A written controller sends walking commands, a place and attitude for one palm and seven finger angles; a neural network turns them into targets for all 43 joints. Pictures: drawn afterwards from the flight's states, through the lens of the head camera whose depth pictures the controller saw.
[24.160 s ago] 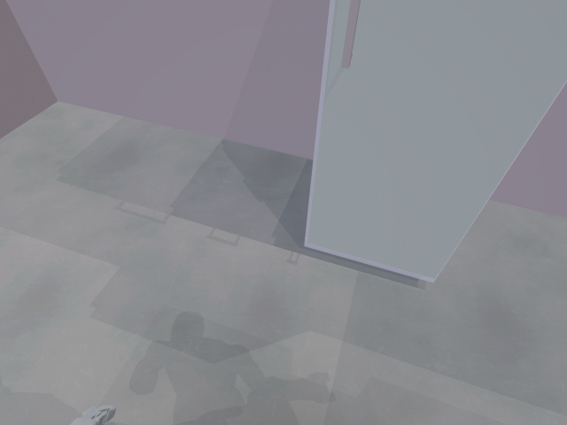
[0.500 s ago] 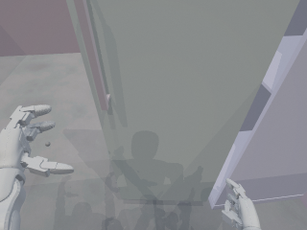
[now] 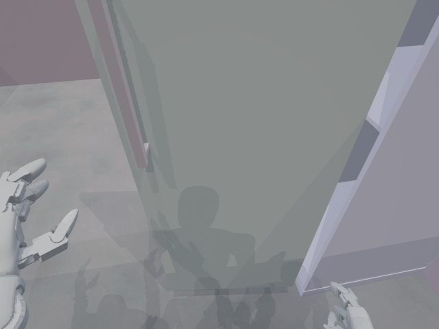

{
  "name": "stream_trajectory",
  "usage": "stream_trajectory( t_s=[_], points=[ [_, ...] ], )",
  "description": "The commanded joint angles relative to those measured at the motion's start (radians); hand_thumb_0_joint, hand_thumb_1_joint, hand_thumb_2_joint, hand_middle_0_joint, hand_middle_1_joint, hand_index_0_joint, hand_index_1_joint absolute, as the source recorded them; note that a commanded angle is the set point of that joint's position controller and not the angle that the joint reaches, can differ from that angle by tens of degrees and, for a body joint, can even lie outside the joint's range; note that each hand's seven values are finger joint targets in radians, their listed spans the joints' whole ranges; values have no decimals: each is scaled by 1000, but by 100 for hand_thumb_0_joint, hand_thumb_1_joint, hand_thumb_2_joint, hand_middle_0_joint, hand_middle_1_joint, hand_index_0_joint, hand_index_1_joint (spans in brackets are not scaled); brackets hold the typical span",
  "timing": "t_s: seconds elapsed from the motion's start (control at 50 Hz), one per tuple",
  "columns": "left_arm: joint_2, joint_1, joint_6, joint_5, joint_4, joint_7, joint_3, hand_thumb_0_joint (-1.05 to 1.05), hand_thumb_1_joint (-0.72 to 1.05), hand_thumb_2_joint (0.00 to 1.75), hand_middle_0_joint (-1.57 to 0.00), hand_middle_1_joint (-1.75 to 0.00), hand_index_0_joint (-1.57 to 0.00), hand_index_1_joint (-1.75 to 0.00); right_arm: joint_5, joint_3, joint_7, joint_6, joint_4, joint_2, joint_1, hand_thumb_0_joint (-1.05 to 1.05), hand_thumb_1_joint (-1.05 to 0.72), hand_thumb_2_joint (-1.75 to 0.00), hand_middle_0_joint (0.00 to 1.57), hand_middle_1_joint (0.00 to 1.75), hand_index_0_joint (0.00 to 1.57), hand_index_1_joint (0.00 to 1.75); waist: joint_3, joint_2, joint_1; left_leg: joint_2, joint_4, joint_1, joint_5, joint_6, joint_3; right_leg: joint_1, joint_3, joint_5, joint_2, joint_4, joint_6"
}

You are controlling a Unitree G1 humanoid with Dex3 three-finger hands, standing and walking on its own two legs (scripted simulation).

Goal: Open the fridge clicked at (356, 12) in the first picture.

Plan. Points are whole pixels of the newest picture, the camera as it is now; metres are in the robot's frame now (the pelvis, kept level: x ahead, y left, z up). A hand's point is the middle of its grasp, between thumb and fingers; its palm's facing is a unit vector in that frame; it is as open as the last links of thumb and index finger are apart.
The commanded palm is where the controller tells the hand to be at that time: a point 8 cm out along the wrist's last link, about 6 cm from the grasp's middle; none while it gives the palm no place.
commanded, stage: draw the hand back to the body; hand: left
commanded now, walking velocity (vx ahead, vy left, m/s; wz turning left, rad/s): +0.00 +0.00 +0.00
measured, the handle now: (125, 87) +0.41 +0.22 +0.27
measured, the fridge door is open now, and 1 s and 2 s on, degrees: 82 82 82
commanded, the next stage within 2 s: step back with the hand held close in 0.46 s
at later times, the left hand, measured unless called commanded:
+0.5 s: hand (51, 234) +0.19 +0.27 +0.15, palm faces +0.50 -0.80 -0.34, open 7.4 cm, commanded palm +0.14 +0.30 +0.17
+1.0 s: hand (19, 263) +0.14 +0.29 +0.15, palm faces +0.40 -0.79 -0.47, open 7.4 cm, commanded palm +0.09 +0.32 +0.17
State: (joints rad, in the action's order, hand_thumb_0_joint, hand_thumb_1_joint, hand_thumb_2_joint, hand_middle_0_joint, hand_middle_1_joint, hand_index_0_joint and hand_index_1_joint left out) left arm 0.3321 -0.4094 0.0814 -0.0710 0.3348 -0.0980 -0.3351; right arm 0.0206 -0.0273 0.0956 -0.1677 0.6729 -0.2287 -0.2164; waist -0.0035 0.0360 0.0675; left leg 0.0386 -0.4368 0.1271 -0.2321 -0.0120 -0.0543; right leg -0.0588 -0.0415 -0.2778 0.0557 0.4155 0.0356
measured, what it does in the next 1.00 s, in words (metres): shifts its weight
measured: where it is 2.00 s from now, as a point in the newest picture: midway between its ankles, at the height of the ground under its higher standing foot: outside the picture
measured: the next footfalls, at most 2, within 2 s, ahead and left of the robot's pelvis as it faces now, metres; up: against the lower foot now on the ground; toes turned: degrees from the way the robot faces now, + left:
right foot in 1.68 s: -0.24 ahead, -0.07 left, +0.00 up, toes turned +4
left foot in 1.86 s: -0.16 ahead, +0.16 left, +0.00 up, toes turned +6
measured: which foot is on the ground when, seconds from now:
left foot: down 0.00-1.00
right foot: down 0.00-1.00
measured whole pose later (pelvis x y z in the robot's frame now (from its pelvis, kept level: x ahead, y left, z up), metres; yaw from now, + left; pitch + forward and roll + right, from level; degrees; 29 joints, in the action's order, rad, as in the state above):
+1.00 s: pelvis -0.05 +0.02 +0.00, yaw +0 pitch +0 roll -1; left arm 0.43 -0.55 0.15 -0.07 0.48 -0.12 -0.41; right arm 0.00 0.00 0.09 0.00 0.54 -0.23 -0.18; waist 0.02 0.01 0.02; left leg 0.03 -0.50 0.32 -0.17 0.01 -0.05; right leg -0.24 -0.04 -0.20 0.06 0.45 0.06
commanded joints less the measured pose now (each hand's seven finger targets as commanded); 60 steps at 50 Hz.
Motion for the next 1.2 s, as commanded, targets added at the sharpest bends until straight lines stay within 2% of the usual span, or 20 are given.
stream_trajectory(
  t_s=[0.0, 0.04, 0.2, 0.22, 0.34, 0.42, 0.54, 0.56, 0.58, 0.6, 0.62, 0.64, 0.72, 0.76, 0.86, 0.92, 1.0, 1.08, 1.12, 1.18],
  points=[
    [187, 82, 59, 1, 212, -15, -122, 0, 79, 85, -20, -36, -20, -36, 0, 44, 5, -43, -178, -101, 149, 0, -90, -90, 20, 30, 20, 30, -37, 1, 12, -26, 72, -42, 192, 30, 12, -62, -22, 226, -52, -60, -34],
    [178, 75, 53, 2, 212, -13, -114, 0, 86, 88, -20, -32, -20, -32, -2, 45, 5, -37, -179, -100, 148, 0, -90, -90, 20, 30, 20, 30, -31, 46, 10, -26, 77, -48, 195, 28, 8, -60, -21, 225, -49, -63, -34],
    [184, 132, 47, 9, 241, -23, -103, 0, 90, 90, -20, -30, -20, -30, 4, 42, 11, -32, -183, -100, 150, 0, -90, -90, 20, 30, 20, 30, -55, 32, 8, -33, 74, -71, 190, 33, 14, -55, -21, 220, -52, -70, -34],
    [192, 118, 42, 7, 231, -22, -113, 0, 90, 90, -20, -30, -20, -30, 6, 43, 13, -34, -182, -104, 150, 0, -90, -90, 20, 30, 20, 30, -60, 0, 11, -32, 74, -74, 195, 34, 15, -51, -24, 229, -54, -77, -33],
    [179, 139, 40, 7, 237, -21, -103, 0, 90, 90, -20, -30, -20, -30, 4, 36, 10, -28, -180, -94, 160, 0, -90, -90, 20, 30, 20, 30, -37, 60, 10, -34, 80, -67, 182, 29, 15, -49, -21, 214, -49, -82, -35],
    [188, 99, 34, 3, 204, -17, -119, 0, 90, 90, -20, -30, -20, -30, 8, 40, 12, -25, -182, -98, 161, 0, -90, -90, 20, 30, 20, 30, -33, -6, 17, -32, 78, -65, 192, 33, 14, -47, -24, 231, -53, -88, -31],
    [188, 103, 37, 2, 212, -14, -118, 0, 90, 90, -20, -30, -20, -30, 6, 40, 12, -20, -183, -94, 161, 0, -90, -90, 20, 30, 20, 30, -44, 20, 16, -34, 77, -72, 194, 35, 8, -42, -20, 236, -48, -86, -29],
    [203, 180, 44, 3, 266, -17, -117, 0, 90, 90, -20, -30, -20, -30, 4, 39, 11, -22, -186, -94, 169, 0, -90, -90, 20, 30, 20, 30, -56, 36, 12, -37, 73, -77, 194, 35, 9, -41, -15, 237, -48, -88, -30],
    [324, 282, 88, 13, 329, -28, -227, 0, 90, 90, -20, -30, -20, -30, -2, 35, 3, 7, -221, -111, 174, 0, -90, -90, 20, 30, 20, 30, 30, -1, -29, -16, 17, 8, 184, 46, 14, -146, 21, 303, -1, -135, -25],
    [245, 167, 91, 14, 237, -20, -168, 0, 90, 90, -20, -30, -20, -30, 2, 34, 2, 28, -190, -92, 173, 0, -90, -90, 20, 30, 20, 30, 11, -66, -38, -16, -11, 8, 201, 45, 20, -154, 13, 341, 20, -126, -25],
    [259, 149, 92, 18, 249, -18, -176, 0, 90, 90, -20, -30, -20, -30, 3, 41, 2, 36, -207, -97, 187, 0, -90, -90, 20, 30, 20, 30, 4, -68, -31, -18, -25, 1, 239, 43, 15, -161, 15, 410, 29, -120, -24],
    [226, 98, 89, 20, 230, -16, -153, 0, 90, 90, -20, -30, -20, -30, 3, 42, -1, 49, -212, -95, 167, 0, -90, -90, 20, 30, 20, 30, -18, -64, -39, -16, -34, 1, 272, 41, 16, -154, 9, 435, 33, -101, -24],
    [218, -73, 101, 15, 292, -19, -172, 0, 90, 90, -20, -30, -20, -30, -4, 62, -5, 87, -257, -109, 143, 0, -90, -90, 20, 30, 20, 30, -177, 38, -36, 3, -42, -41, 481, 41, 12, -92, -7, 523, 19, -14, -17],
    [231, -112, 103, 7, 330, -23, -189, 0, 90, 90, -20, -30, -20, -30, -9, 65, -8, 107, -277, -108, 135, 0, -90, -90, 20, 30, 20, 30, -213, 14, -39, 13, -47, -20, 509, 38, 18, -79, -8, 526, 16, 13, -15],
    [263, -139, 114, -2, 341, -37, -227, 0, 90, 90, -20, -30, -20, -30, -17, 71, 2, 126, -299, -105, 133, 0, -90, -90, 20, 30, 20, 30, -191, -35, -43, 20, -30, 40, 410, 34, 28, -120, 2, 448, 9, 19, -9],
    [278, -96, 128, 1, 356, -45, -233, 0, 90, 90, -20, -30, -20, -30, -18, 74, 9, 116, -301, -118, 133, 0, -90, -90, 20, 30, 20, 30, -150, 19, -44, 27, 17, 108, 264, 40, 54, -132, 7, 294, -7, 14, -7],
    [240, -59, 150, 17, 322, -54, -202, 0, 90, 90, -20, -30, -20, -30, -22, 71, 8, 95, -296, -130, 117, 0, -90, -90, 20, 30, 20, 30, -54, 63, -51, 44, 104, 294, -146, 63, 98, -122, 25, 23, -28, 1, -10],
    [222, -31, 180, 47, 335, -58, -199, 0, 90, 90, -20, -30, -20, -30, -22, 77, 8, 63, -299, -144, 117, 0, -90, -90, 20, 30, 20, 30, -42, 143, -42, 81, 184, 506, -417, 96, 166, 0, 19, -76, -70, 107, -14],
    [251, -52, 192, 53, 341, -58, -228, 0, 90, 90, -20, -30, -20, -30, -21, 83, 6, 46, -296, -145, 114, 0, -90, -90, 20, 30, 20, 30, -62, 142, -39, 84, 187, 515, -447, 101, 187, 3, 26, -77, -86, 129, -20],
    [254, -85, 214, 46, 400, -55, -230, 0, 90, 90, -20, -30, -20, -30, -20, 81, -3, 25, -291, -124, 98, 0, -90, -90, 20, 30, 20, 30, -98, 99, -44, 50, 109, 403, -342, 79, 167, -90, 59, -40, -74, 80, -40]
  ],
)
